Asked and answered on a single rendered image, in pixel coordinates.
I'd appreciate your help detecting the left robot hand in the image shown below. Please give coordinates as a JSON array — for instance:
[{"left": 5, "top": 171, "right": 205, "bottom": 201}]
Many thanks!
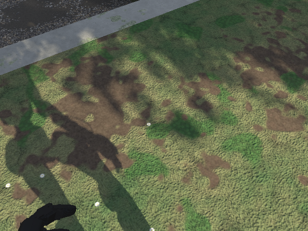
[{"left": 18, "top": 203, "right": 77, "bottom": 231}]

